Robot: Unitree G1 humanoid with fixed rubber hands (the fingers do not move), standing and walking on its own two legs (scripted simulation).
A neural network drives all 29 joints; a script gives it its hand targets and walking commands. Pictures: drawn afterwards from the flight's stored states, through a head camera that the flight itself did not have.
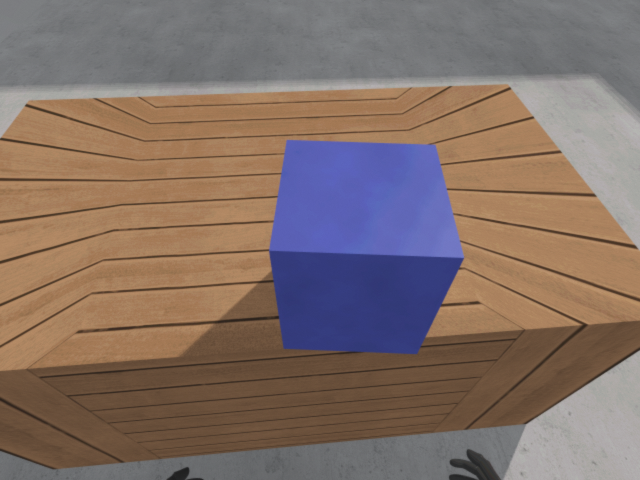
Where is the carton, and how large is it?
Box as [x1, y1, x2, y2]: [269, 140, 463, 353]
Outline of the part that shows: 287,140 269,248 283,347 301,349 416,353 463,259 435,145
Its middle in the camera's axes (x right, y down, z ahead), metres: +0.05 +0.02 +0.57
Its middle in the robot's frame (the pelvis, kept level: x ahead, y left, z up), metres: +0.41 -0.02 +0.02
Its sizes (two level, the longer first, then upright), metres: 0.210 0.200 0.250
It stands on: a pedestal, 0.67 m high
